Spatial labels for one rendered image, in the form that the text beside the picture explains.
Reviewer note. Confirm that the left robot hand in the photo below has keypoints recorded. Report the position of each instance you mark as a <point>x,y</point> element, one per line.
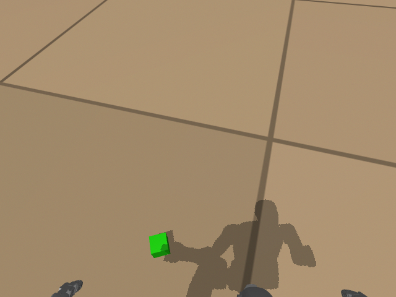
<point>69,289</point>

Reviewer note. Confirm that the cube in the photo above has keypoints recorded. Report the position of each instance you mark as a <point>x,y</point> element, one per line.
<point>159,245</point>

